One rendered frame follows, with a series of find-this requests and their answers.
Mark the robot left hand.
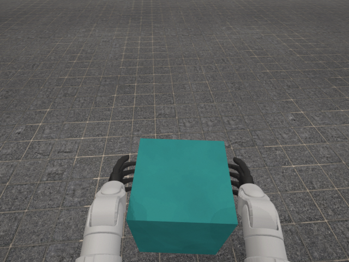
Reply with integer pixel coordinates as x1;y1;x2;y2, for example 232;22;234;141
108;155;136;192

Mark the carton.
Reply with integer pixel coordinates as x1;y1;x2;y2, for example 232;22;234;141
126;138;238;255

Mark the robot right hand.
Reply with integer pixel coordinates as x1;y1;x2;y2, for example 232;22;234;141
228;157;254;196

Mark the robot left forearm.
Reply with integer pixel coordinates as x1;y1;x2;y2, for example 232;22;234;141
75;181;126;262

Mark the robot right forearm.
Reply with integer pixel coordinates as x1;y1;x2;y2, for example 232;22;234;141
237;183;290;262

